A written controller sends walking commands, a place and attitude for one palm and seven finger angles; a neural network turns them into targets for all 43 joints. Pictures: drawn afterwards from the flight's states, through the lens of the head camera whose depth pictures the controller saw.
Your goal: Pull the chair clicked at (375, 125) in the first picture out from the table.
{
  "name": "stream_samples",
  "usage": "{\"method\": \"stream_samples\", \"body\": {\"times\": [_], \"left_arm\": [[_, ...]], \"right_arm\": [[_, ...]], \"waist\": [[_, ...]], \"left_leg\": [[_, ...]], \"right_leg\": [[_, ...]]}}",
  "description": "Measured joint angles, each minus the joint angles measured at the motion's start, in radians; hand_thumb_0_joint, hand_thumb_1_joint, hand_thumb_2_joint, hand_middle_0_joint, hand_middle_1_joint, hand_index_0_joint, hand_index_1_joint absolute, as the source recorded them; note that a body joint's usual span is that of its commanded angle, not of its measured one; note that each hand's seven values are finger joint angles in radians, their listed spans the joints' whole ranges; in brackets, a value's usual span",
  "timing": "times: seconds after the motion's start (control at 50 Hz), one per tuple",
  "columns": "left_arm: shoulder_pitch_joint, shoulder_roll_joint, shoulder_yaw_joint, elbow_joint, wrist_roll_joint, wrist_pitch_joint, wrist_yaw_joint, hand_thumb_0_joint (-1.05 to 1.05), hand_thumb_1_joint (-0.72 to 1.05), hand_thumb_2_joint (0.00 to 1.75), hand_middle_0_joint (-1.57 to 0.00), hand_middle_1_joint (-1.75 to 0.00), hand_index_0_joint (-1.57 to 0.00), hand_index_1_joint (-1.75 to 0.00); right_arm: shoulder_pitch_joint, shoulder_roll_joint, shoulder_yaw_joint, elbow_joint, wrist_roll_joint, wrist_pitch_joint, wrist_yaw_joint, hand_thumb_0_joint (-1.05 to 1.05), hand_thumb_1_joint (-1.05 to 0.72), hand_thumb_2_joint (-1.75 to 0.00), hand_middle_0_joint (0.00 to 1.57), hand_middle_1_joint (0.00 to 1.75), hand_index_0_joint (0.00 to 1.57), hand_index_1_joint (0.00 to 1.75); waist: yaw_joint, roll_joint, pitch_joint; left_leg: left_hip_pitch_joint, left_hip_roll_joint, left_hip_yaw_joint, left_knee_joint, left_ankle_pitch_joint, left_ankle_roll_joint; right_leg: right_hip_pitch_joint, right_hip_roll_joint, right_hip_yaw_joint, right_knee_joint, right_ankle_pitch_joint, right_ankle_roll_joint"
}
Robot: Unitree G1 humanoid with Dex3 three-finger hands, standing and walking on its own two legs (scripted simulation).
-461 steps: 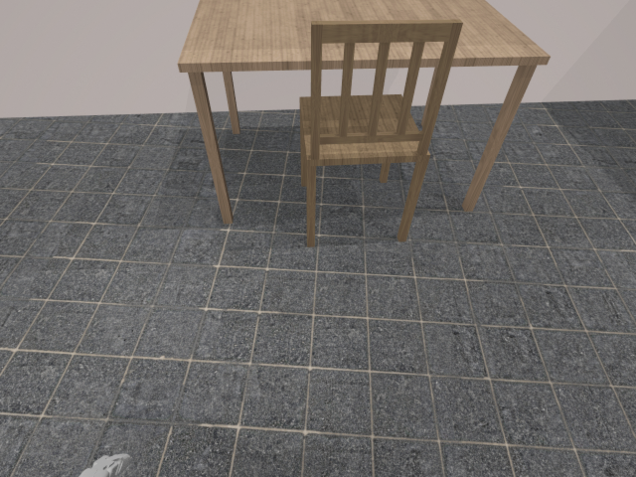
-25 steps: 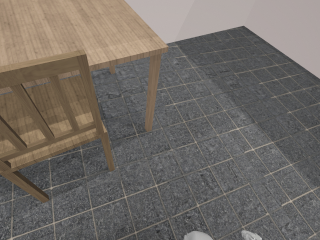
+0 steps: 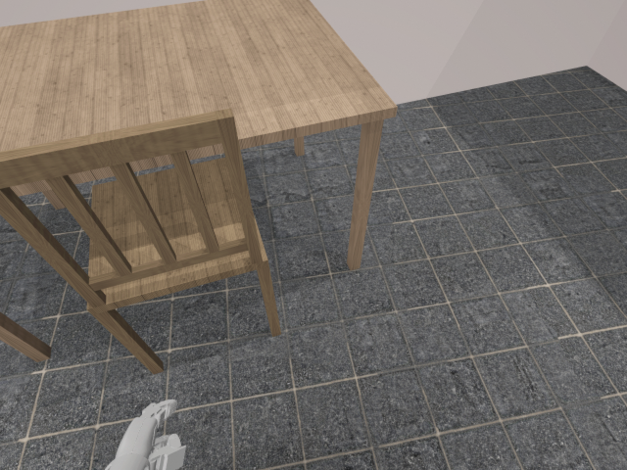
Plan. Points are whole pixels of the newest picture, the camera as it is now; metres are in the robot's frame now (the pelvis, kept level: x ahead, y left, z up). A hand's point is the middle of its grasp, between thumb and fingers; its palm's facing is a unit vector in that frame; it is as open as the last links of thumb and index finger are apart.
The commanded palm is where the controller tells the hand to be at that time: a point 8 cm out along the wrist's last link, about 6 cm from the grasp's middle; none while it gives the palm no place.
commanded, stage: turn to face it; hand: left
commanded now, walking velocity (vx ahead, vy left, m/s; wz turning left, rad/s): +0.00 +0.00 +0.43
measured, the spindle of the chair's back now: (147, 217) +0.57 +0.32 -0.09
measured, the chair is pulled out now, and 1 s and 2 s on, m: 0.00 0.00 0.00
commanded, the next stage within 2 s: take the last steps up to it in 0.28 s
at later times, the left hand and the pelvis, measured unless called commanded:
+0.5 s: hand out of the picture -0.06 +0.21 -0.18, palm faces +0.30 -0.92 -0.24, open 7.4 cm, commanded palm none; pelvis -0.01 +0.01 -0.01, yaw +14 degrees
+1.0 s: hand out of the picture +0.14 +0.22 -0.17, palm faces +0.28 -0.94 -0.22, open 7.4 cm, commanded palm none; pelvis +0.11 +0.02 -0.02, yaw +16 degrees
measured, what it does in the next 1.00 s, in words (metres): walks ahead, turning left: right foot, then left foot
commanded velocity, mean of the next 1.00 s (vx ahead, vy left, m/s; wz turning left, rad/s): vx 0.16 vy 0.01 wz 0.14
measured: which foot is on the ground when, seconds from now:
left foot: down 0.00-0.04, up 0.06-0.48, down 0.50-0.96, up 0.98-1.00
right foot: up 0.00-0.02, down 0.04-0.50, up 0.52-0.92, down 0.94-1.00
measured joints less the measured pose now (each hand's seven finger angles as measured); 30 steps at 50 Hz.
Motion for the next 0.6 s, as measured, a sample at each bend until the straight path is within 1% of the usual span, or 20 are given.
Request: {"method": "stream_samples", "body": {"times": [0.02,0.04,0.06,0.08,0.1,0.14,0.18,0.2,0.24,0.28,0.34,0.42,0.44,0.48,0.5,0.52,0.54,0.56,0.6], "left_arm": [[0.007,-0.001,-0.002,-0.004,-0.001,-0.006,0.001,0.00,0.90,0.90,-0.20,-0.30,-0.20,-0.30],[0.019,0.002,-0.004,-0.008,0.001,-0.015,0.002,0.00,0.90,0.90,-0.20,-0.30,-0.20,-0.30],[0.025,-0.004,-0.003,-0.003,0.005,-0.020,0.005,0.00,0.90,0.90,-0.20,-0.30,-0.20,-0.30],[0.034,-0.010,-0.008,0.002,0.009,-0.020,0.005,0.00,0.90,0.90,-0.20,-0.30,-0.20,-0.30],[0.045,-0.016,-0.012,0.007,0.011,-0.016,0.005,0.00,0.90,0.90,-0.20,-0.30,-0.20,-0.30],[0.069,-0.027,-0.015,0.018,0.011,-0.011,0.004,0.00,0.90,0.90,-0.20,-0.30,-0.20,-0.30],[0.092,-0.033,-0.014,0.030,0.012,-0.011,0.001,0.00,0.90,0.90,-0.20,-0.30,-0.20,-0.30],[0.102,-0.036,-0.014,0.035,0.013,-0.013,0.000,0.00,0.90,0.90,-0.20,-0.30,-0.20,-0.30],[0.122,-0.040,-0.014,0.044,0.016,-0.017,-0.002,0.00,0.90,0.90,-0.20,-0.30,-0.20,-0.30],[0.142,-0.042,-0.014,0.051,0.019,-0.023,-0.003,0.00,0.90,0.90,-0.20,-0.30,-0.20,-0.30],[0.172,-0.042,-0.013,0.065,0.026,-0.028,-0.007,0.00,0.90,0.90,-0.20,-0.30,-0.20,-0.30],[0.206,-0.028,-0.008,0.092,0.034,-0.028,-0.010,0.00,0.90,0.90,-0.21,-0.30,-0.20,-0.30],[0.214,-0.022,-0.005,0.102,0.034,-0.027,-0.010,0.00,0.90,0.90,-0.21,-0.30,-0.20,-0.30],[0.238,-0.009,0.000,0.122,0.028,-0.023,-0.013,0.00,0.90,0.90,-0.21,-0.30,-0.20,-0.30],[0.252,0.000,0.004,0.131,0.024,-0.020,-0.016,0.00,0.90,0.90,-0.21,-0.30,-0.20,-0.30],[0.257,0.013,0.009,0.145,0.022,-0.012,-0.017,0.00,0.90,0.90,-0.20,-0.30,-0.20,-0.30],[0.265,0.023,0.013,0.160,0.024,-0.003,-0.018,0.00,0.90,0.90,-0.20,-0.30,-0.20,-0.30],[0.274,0.031,0.015,0.173,0.027,0.003,-0.019,0.00,0.90,0.90,-0.20,-0.30,-0.20,-0.30],[0.283,0.038,0.016,0.196,0.031,0.008,-0.027,0.01,0.90,0.90,-0.20,-0.30,-0.20,-0.30]], "right_arm": [[0.003,-0.004,-0.003,0.000,0.003,0.002,0.001,0.00,-0.91,-0.90,0.21,0.30,0.21,0.30],[0.006,-0.007,-0.005,-0.001,0.008,0.002,0.003,0.00,-0.91,-0.90,0.21,0.30,0.21,0.30],[-0.005,-0.015,-0.010,0.002,0.012,0.004,0.002,0.00,-0.91,-0.90,0.20,0.30,0.21,0.30],[-0.014,-0.022,-0.015,0.002,0.010,0.008,0.000,0.00,-0.91,-0.90,0.20,0.30,0.21,0.30],[-0.018,-0.030,-0.021,-0.002,0.008,0.011,0.000,0.00,-0.91,-0.90,0.20,0.30,0.21,0.30],[-0.024,-0.042,-0.028,-0.006,0.003,0.015,0.005,0.00,-0.91,-0.90,0.20,0.30,0.20,0.30],[-0.031,-0.052,-0.030,-0.008,0.001,0.018,0.012,0.00,-0.91,-0.90,0.20,0.30,0.20,0.30],[-0.034,-0.055,-0.030,-0.008,0.001,0.020,0.015,0.00,-0.91,-0.90,0.20,0.30,0.20,0.30],[-0.043,-0.059,-0.029,-0.004,0.001,0.023,0.018,0.00,-0.91,-0.90,0.20,0.30,0.20,0.30],[-0.056,-0.060,-0.026,0.001,0.001,0.027,0.018,0.00,-0.91,-0.90,0.20,0.30,0.20,0.30],[-0.089,-0.057,-0.019,0.008,0.004,0.031,0.016,0.00,-0.91,-0.90,0.20,0.30,0.20,0.30],[-0.146,-0.045,-0.003,0.005,0.012,0.018,0.012,0.00,-0.91,-0.90,0.20,0.30,0.20,0.30],[-0.158,-0.042,0.002,0.002,0.013,0.010,0.010,0.00,-0.92,-0.90,0.20,0.30,0.20,0.30],[-0.169,-0.035,0.013,-0.007,0.011,-0.012,0.011,0.00,-0.91,-0.90,0.20,0.30,0.20,0.30],[-0.171,-0.030,0.017,-0.012,0.009,-0.027,0.012,0.00,-0.91,-0.90,0.20,0.30,0.20,0.30],[-0.175,-0.016,0.021,-0.013,0.005,-0.038,0.011,0.00,-0.91,-0.90,0.20,0.30,0.20,0.30],[-0.173,-0.004,0.028,-0.016,0.002,-0.044,0.013,0.00,-0.91,-0.90,0.20,0.30,0.20,0.30],[-0.166,0.009,0.035,-0.017,0.000,-0.050,0.012,0.00,-0.91,-0.90,0.20,0.30,0.20,0.30],[-0.142,0.030,0.046,-0.017,-0.001,-0.062,0.004,0.00,-0.91,-0.90,0.20,0.30,0.20,0.30]], "waist": [[0.004,0.001,-0.004],[0.012,-0.004,-0.012],[0.019,0.010,-0.006],[0.017,0.020,-0.002],[0.011,0.027,0.000],[0.009,0.030,0.001],[0.010,0.027,0.000],[0.012,0.025,-0.001],[0.019,0.018,-0.001],[0.032,0.008,-0.001],[0.055,-0.009,0.007],[0.090,-0.036,0.024],[0.096,-0.042,0.025],[0.105,-0.048,0.017],[0.107,-0.053,0.008],[0.115,-0.073,0.007],[0.121,-0.085,0.003],[0.124,-0.092,-0.006],[0.118,-0.091,-0.026]], "left_leg": [[-0.011,-0.007,-0.007,0.018,-0.008,-0.009],[-0.030,-0.016,-0.004,0.051,-0.026,-0.018],[-0.059,-0.008,0.008,0.121,-0.104,-0.031],[-0.095,-0.002,0.034,0.220,-0.185,-0.042],[-0.132,0.002,0.061,0.324,-0.229,-0.050],[-0.187,0.026,0.121,0.499,-0.241,-0.062],[-0.220,0.062,0.159,0.619,-0.205,-0.074],[-0.227,0.079,0.169,0.653,-0.187,-0.079],[-0.225,0.109,0.179,0.674,-0.166,-0.088],[-0.208,0.132,0.184,0.648,-0.168,-0.095],[-0.160,0.151,0.197,0.543,-0.207,-0.098],[-0.069,0.150,0.234,0.331,-0.248,-0.090],[-0.040,0.146,0.245,0.268,-0.233,-0.085],[0.037,0.138,0.265,0.103,-0.153,-0.070],[0.056,0.134,0.266,0.050,-0.096,-0.038],[0.054,0.123,0.272,0.065,-0.095,-0.018],[0.059,0.119,0.278,0.078,-0.115,-0.008],[0.073,0.118,0.282,0.072,-0.132,-0.003],[0.109,0.119,0.278,0.029,-0.136,0.000]], "right_leg": [[0.039,0.001,-0.003,-0.081,0.049,-0.005],[0.075,-0.005,-0.003,-0.157,0.066,-0.027],[0.076,0.004,-0.010,-0.159,0.063,-0.055],[0.076,0.006,-0.022,-0.148,0.064,-0.074],[0.085,0.000,-0.037,-0.149,0.068,-0.085],[0.111,-0.017,-0.062,-0.167,0.078,-0.093],[0.131,-0.032,-0.085,-0.183,0.084,-0.093],[0.138,-0.039,-0.097,-0.188,0.084,-0.093],[0.148,-0.053,-0.119,-0.194,0.081,-0.092],[0.152,-0.066,-0.138,-0.194,0.078,-0.090],[0.149,-0.087,-0.159,-0.188,0.073,-0.084],[0.133,-0.113,-0.180,-0.162,0.061,-0.065],[0.128,-0.119,-0.186,-0.152,0.055,-0.058],[0.113,-0.127,-0.198,-0.113,0.032,-0.040],[0.092,-0.132,-0.199,-0.068,0.009,-0.039],[0.065,-0.137,-0.176,0.008,-0.060,-0.040],[0.033,-0.130,-0.150,0.097,-0.121,-0.046],[0.000,-0.119,-0.133,0.181,-0.145,-0.052],[-0.059,-0.103,-0.119,0.308,-0.119,-0.058]]}}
